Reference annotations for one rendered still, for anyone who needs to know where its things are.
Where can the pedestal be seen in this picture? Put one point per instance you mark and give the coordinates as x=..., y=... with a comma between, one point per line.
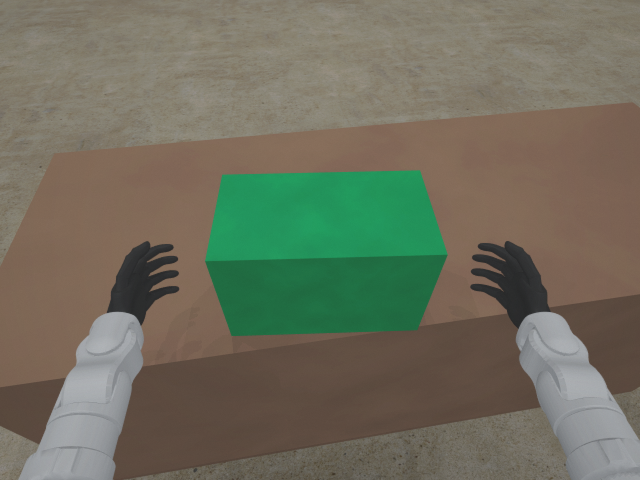
x=563, y=184

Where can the carton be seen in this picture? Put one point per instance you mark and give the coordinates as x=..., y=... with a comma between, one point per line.
x=330, y=252

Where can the left robot forearm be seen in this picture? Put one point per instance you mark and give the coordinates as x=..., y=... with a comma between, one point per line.
x=83, y=429

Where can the right robot forearm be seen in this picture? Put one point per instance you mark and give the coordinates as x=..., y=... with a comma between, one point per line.
x=594, y=433

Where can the robot left hand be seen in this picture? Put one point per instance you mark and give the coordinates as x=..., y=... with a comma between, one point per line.
x=130, y=294

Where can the robot right hand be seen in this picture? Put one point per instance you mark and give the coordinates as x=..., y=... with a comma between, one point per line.
x=523, y=293

